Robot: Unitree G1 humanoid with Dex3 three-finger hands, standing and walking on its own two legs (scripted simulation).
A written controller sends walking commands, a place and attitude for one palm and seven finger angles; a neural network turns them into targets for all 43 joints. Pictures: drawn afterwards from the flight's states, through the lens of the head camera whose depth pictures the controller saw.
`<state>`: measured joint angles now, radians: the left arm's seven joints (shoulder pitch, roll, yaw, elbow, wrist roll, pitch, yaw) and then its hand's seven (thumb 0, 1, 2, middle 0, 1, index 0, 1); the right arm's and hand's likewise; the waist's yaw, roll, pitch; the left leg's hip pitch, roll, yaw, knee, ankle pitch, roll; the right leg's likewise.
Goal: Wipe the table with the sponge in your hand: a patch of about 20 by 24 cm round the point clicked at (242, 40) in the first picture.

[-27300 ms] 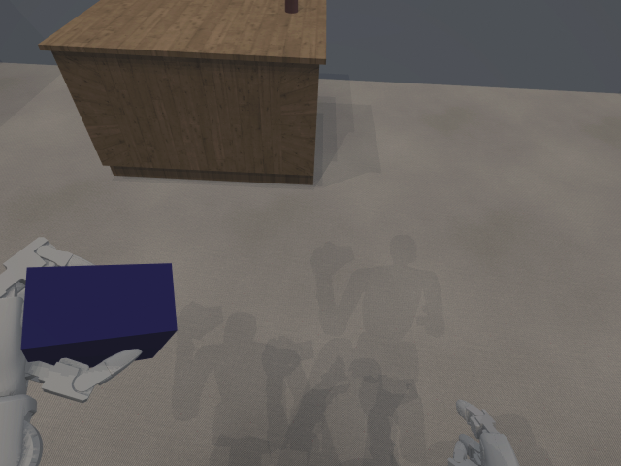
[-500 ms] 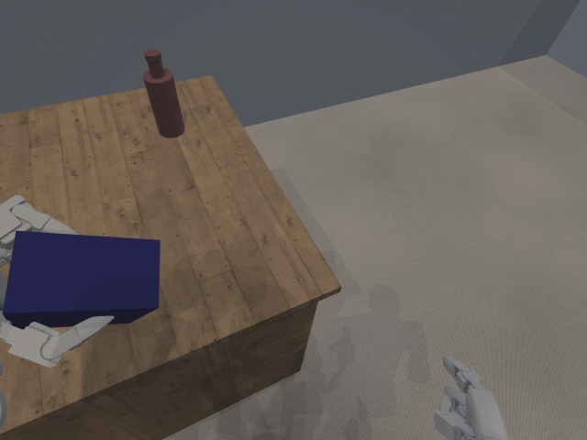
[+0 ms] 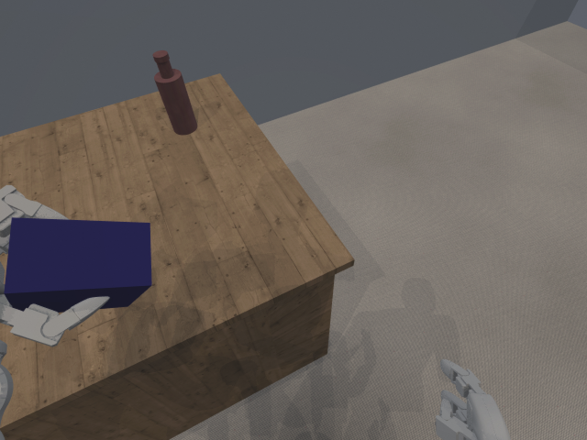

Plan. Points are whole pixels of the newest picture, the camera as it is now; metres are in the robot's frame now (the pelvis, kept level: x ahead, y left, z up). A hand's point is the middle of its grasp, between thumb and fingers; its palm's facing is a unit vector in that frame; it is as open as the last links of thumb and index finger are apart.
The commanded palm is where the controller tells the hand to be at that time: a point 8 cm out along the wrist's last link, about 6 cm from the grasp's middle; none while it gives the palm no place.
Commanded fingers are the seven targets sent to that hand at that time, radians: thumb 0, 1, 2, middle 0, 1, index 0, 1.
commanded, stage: come to a stop and stand still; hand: left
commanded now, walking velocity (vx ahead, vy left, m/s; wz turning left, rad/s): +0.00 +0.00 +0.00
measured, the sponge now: (99, 270) +0.26 +0.22 +0.16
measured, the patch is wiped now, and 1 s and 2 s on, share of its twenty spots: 0.00 0.00 0.00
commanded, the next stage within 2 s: look again from close up in 1.58 s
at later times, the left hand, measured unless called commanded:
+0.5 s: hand out of the picture +0.21 +0.31 +0.17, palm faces +0.37 -0.85 -0.38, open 10.0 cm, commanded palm +0.15 +0.34 +0.19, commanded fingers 0.00 0.10 1.30 -1.20 -1.60 -1.20 -1.60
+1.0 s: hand (2, 269) +0.25 +0.31 +0.17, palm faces +0.33 -0.84 -0.43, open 10.1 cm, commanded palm +0.19 +0.34 +0.19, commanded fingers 0.00 0.10 1.30 -1.20 -1.60 -1.20 -1.60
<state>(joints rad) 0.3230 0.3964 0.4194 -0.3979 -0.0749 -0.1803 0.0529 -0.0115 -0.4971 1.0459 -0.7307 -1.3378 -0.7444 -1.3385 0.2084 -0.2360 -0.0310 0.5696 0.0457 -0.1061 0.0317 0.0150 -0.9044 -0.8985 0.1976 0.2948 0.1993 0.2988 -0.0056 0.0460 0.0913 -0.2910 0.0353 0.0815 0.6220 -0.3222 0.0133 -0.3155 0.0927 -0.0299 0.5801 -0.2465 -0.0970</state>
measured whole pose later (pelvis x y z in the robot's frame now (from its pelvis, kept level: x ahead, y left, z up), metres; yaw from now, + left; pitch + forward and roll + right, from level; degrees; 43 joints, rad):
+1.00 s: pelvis +0.03 +0.06 +0.01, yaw +1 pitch +1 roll -1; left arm 0.45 0.41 0.37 -0.48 -0.05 -0.20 0.06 -0.01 -0.50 1.05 -0.73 -1.34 -0.75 -1.34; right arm 0.20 -0.19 0.02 0.56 0.01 -0.11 -0.02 0.02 -0.90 -0.90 0.20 0.29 0.20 0.30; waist 0.01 -0.02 0.05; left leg -0.19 -0.05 0.02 0.45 -0.26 0.06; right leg -0.21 0.03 -0.01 0.42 -0.21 -0.02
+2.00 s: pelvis +0.02 +0.05 +0.02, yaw +0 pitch +0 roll -1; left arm 0.43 0.38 0.33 -0.44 -0.04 -0.18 0.09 -0.01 -0.50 1.05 -0.73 -1.34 -0.74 -1.34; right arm 0.21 -0.20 0.02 0.58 0.01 -0.11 -0.04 0.02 -0.90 -0.90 0.20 0.29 0.20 0.30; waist 0.02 -0.02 0.00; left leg -0.17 -0.04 0.02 0.40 -0.23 0.05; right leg -0.19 0.04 -0.01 0.37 -0.17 -0.03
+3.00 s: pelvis +0.02 +0.07 +0.01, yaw +0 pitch -1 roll -1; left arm 0.37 0.37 0.35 -0.39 -0.04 -0.21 0.05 -0.01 -0.51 1.05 -0.73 -1.34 -0.75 -1.34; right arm 0.19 -0.18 0.05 0.56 0.01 -0.13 -0.02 0.01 -0.90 -0.90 0.20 0.29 0.20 0.30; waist 0.05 -0.04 0.04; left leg -0.19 -0.05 0.04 0.44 -0.24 0.07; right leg -0.22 0.03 0.01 0.41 -0.18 -0.01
